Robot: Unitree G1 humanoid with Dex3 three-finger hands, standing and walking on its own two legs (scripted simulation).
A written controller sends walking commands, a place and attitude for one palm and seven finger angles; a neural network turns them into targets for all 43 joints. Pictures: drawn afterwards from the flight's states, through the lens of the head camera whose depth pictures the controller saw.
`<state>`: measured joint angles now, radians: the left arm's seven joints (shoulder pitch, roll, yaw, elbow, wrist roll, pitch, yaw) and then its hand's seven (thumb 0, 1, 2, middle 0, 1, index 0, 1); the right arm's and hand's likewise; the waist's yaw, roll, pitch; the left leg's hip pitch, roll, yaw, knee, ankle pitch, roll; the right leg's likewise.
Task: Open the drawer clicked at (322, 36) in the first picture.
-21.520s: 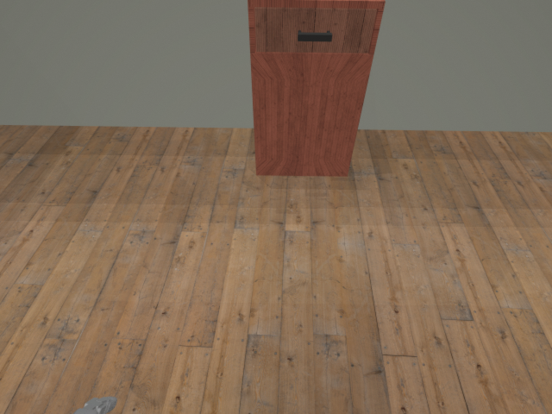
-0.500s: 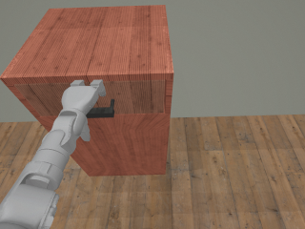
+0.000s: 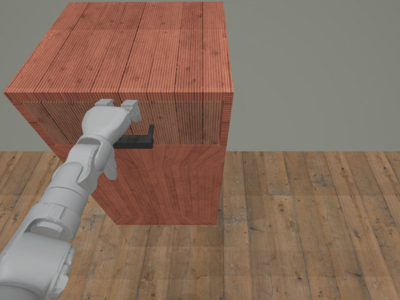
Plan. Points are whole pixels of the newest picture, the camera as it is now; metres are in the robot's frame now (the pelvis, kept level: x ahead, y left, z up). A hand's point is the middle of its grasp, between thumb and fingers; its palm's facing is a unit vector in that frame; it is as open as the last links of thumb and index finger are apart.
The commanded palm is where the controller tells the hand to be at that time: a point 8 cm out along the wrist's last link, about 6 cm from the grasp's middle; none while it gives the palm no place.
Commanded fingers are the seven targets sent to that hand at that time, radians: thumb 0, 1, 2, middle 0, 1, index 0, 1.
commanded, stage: re-aim the fingers above the handle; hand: left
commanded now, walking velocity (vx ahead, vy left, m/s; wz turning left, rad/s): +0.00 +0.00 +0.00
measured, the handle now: (127, 135) +0.49 +0.20 +0.00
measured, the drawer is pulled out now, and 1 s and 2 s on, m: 0.00 0.00 0.00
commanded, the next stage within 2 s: lower the fingers behind the handle in 1.04 s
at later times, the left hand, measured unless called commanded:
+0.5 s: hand (119, 145) +0.42 +0.19 +0.05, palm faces -0.11 -0.01 -0.99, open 13.8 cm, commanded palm +0.42 +0.20 +0.12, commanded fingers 0.00 -0.50 0.30 -0.30 -1.20 -0.30 -1.20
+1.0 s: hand (102, 138) +0.43 +0.23 +0.06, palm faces -0.11 +0.02 -0.99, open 13.6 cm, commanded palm +0.41 +0.22 +0.12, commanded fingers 0.00 -0.50 0.30 -0.30 -1.20 -0.30 -1.20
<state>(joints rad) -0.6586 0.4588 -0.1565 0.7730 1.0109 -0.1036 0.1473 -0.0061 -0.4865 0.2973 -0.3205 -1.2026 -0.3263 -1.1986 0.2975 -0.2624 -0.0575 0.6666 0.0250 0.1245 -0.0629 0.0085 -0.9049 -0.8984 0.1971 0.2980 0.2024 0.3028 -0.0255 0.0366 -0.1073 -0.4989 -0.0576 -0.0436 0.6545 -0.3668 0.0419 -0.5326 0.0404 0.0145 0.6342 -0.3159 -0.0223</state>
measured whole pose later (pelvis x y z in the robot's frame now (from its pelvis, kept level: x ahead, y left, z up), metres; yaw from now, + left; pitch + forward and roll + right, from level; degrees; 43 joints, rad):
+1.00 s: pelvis -0.01 -0.02 +0.01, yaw -2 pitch +11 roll +1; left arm -0.65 0.51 -0.06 0.88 1.03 0.01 0.15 0.00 -0.49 0.30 -0.33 -1.21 -0.35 -1.22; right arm 0.28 -0.24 -0.02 0.65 0.05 0.15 -0.09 0.01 -0.90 -0.90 0.20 0.30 0.20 0.30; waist -0.04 0.05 -0.11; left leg -0.44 -0.03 -0.01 0.58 -0.33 0.02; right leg -0.51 0.07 0.05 0.59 -0.28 -0.04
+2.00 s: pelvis -0.01 +0.01 -0.01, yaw -1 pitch +17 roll -1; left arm -0.73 0.41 -0.12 0.99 1.07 0.03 0.35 0.00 -0.49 0.30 -0.32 -1.23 -0.35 -1.25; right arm 0.32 -0.24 -0.06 0.70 0.01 0.12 -0.02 0.01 -0.91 -0.90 0.20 0.30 0.20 0.30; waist -0.04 0.04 -0.16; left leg -0.66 -0.05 -0.02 0.77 -0.41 0.05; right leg -0.69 0.05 0.02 0.74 -0.34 -0.01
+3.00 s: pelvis -0.02 +0.00 -0.02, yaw -1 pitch +18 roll -1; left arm -0.73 0.46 -0.10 0.96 1.06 -0.01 0.30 0.00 -0.49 0.30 -0.22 -1.28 -0.33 -1.20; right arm 0.35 -0.25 -0.04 0.66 0.02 0.12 -0.04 0.01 -0.91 -0.90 0.20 0.30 0.20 0.30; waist -0.06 0.04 -0.16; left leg -0.73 -0.04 -0.02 0.84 -0.42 0.04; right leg -0.76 0.06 0.02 0.80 -0.35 -0.02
